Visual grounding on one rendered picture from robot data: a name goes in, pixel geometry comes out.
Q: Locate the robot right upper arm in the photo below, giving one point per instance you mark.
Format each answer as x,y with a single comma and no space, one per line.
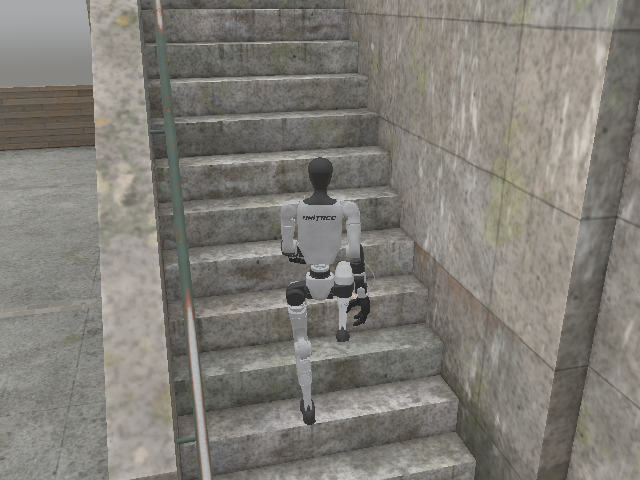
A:
353,226

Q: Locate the left robot foot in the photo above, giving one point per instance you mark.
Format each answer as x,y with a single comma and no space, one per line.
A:
309,415

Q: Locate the robot left upper arm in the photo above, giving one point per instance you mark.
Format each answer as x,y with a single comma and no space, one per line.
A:
288,212

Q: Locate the robot left forearm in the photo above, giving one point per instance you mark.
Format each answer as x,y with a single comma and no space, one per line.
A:
290,255

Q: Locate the robot left hand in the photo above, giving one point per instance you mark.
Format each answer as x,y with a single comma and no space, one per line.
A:
298,260

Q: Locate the robot left shin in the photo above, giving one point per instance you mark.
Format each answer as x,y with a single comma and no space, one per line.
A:
304,377

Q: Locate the robot right forearm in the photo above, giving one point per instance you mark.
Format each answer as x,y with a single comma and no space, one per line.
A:
359,275

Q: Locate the robot right hand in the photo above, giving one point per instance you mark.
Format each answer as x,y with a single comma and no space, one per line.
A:
365,309

